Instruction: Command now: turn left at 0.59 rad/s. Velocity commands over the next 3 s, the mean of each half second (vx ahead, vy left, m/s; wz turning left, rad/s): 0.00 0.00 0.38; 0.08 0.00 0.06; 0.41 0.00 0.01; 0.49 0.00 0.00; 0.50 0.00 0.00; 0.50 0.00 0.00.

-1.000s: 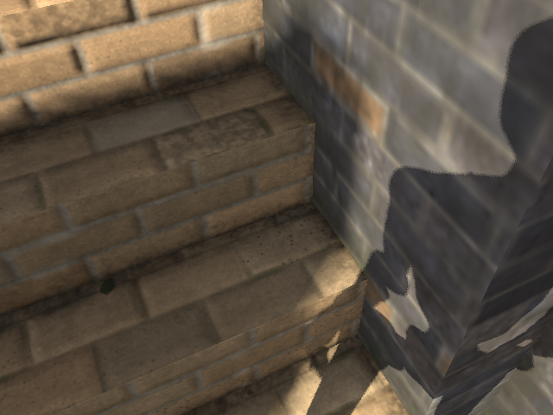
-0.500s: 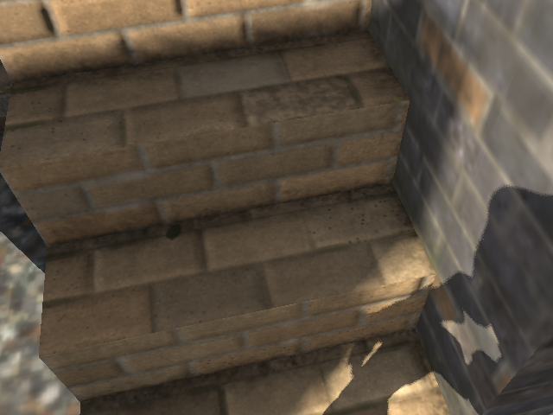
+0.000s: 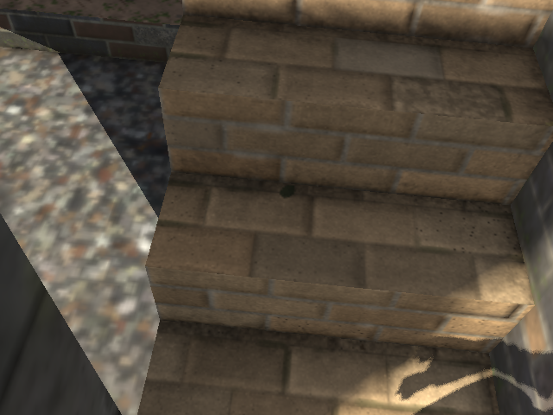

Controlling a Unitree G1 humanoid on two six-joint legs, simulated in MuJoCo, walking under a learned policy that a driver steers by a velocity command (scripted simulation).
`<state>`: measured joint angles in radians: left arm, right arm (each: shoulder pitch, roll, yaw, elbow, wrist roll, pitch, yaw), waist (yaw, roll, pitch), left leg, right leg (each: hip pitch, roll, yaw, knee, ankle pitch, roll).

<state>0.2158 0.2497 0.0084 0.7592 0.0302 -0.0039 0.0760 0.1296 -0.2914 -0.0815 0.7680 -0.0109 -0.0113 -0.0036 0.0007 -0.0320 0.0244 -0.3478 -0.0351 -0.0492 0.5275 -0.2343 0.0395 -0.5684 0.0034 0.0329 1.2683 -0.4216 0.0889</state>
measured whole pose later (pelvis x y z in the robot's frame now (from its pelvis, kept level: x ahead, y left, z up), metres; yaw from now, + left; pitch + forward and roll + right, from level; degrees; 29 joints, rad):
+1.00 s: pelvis -0.04 -0.07 +0.00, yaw +11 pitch -1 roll +0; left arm 0.19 0.18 0.02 0.74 0.00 -0.05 0.01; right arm 0.20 -0.18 -0.02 0.79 -0.04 -0.02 -0.03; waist 0.01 0.01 0.02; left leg -0.15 -0.01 -0.07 0.49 -0.33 -0.01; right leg -0.21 0.03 0.00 0.50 -0.27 -0.02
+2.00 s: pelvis -0.03 -0.04 +0.02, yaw +10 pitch +0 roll +0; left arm 0.10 0.23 -0.06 0.90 -0.01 -0.06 0.03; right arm 0.16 -0.27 0.01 0.98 -0.01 -0.05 -0.05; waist 0.00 0.00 0.00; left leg 0.01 -0.03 -0.04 0.18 -0.18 0.03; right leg -0.07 -0.02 0.03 0.24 -0.16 0.02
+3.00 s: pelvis -0.03 -0.03 +0.02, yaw +11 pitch +0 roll +0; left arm 0.09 0.24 -0.06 0.99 -0.01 -0.07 0.03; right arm 0.13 -0.29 0.03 1.06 0.00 -0.06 -0.05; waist 0.00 0.00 0.00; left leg 0.03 -0.05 -0.05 0.13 -0.15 0.04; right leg -0.04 -0.04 0.02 0.16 -0.12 0.04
